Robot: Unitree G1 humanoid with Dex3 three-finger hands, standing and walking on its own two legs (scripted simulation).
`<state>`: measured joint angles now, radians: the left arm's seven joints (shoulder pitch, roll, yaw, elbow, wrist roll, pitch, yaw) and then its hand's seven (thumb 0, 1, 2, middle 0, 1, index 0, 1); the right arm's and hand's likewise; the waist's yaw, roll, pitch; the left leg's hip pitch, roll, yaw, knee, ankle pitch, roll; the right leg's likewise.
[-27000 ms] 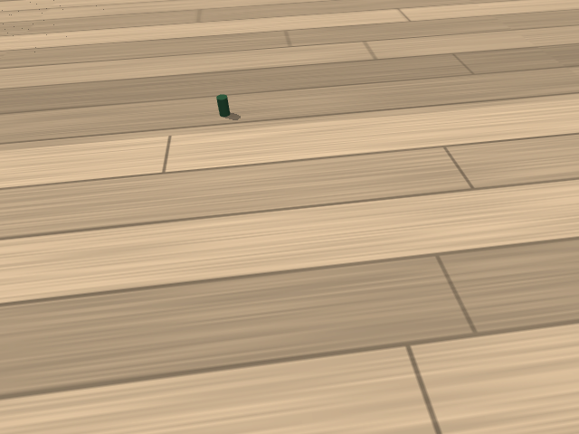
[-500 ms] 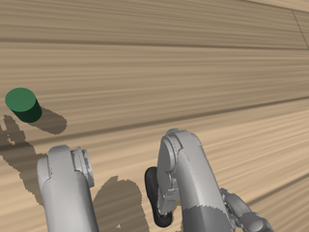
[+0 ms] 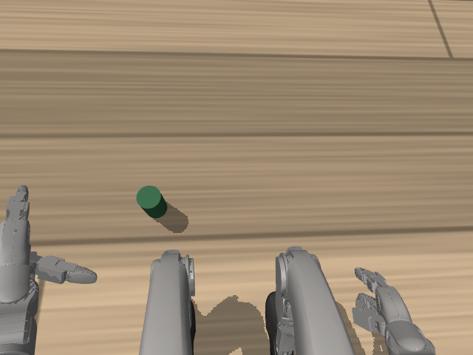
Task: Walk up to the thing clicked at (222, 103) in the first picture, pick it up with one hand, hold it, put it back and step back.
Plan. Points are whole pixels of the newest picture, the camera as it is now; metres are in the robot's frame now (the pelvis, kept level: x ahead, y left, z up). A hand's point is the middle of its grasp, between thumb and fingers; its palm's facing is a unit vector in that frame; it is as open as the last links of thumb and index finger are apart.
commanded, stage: home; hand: left
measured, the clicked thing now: (152, 202) +0.48 +0.24 -0.44
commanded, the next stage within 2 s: none
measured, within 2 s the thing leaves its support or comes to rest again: neither
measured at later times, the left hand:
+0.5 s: hand (39, 268) +0.26 +0.22 +0.11, palm faces +0.17 -0.92 -0.35, open 17.4 cm
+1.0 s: hand (14, 314) +0.22 +0.20 +0.16, palm faces +0.18 -0.94 -0.30, open 17.6 cm
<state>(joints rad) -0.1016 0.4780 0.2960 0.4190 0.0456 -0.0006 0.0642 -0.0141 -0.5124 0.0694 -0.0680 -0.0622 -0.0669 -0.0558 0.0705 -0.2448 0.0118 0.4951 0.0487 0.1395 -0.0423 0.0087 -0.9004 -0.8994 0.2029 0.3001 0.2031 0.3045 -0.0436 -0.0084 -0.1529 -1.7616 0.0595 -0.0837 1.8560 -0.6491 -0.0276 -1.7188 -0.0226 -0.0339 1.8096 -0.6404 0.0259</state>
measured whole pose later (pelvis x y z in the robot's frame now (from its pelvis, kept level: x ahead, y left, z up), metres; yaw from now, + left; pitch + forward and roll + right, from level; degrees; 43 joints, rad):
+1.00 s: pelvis +0.07 +0.00 +0.22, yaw +4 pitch +8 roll -2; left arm 0.48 0.22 -0.01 -0.04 -0.01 0.29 0.16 -0.01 -0.57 0.04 -0.06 -0.05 -0.05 -0.05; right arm 0.26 -0.20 0.03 0.48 0.01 -0.11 -0.19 0.01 -0.90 -0.90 0.20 0.30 0.20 0.30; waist -0.02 0.03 -0.11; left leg -0.64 0.06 -0.04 0.97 -0.47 -0.03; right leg -0.59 -0.03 -0.06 0.92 -0.46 0.02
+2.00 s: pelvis +0.07 -0.01 +0.22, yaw +3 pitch +7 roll -2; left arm 0.45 0.20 -0.01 0.02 -0.01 0.27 0.14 -0.01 -0.57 0.03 -0.05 -0.05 -0.05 -0.05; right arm 0.26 -0.20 0.02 0.52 0.01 -0.13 -0.19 0.02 -0.90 -0.90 0.20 0.30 0.20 0.30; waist -0.02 0.04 -0.10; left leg -0.60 0.06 -0.03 0.94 -0.46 -0.04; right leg -0.56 -0.02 -0.05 0.90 -0.45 0.02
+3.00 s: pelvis +0.06 +0.00 +0.24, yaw +4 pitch +1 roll +0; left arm 0.24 0.31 0.02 0.63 0.05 0.03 0.02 0.00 0.83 0.89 -0.21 -0.30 -0.21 -0.30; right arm 0.19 -0.30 -0.03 0.81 -0.06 -0.03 -0.02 0.01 -0.90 -0.90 0.20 0.30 0.20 0.30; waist 0.02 -0.01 0.02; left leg -0.42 0.03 0.00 0.79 -0.38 -0.02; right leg -0.41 -0.06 -0.03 0.80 -0.40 0.02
